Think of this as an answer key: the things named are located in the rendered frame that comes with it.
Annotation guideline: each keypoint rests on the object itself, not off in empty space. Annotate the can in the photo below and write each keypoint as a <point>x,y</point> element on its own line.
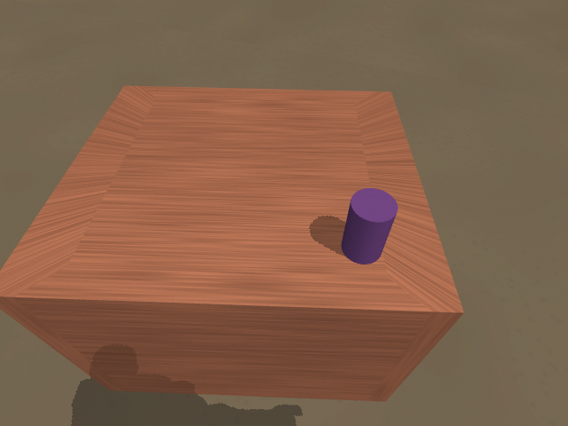
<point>369,221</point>

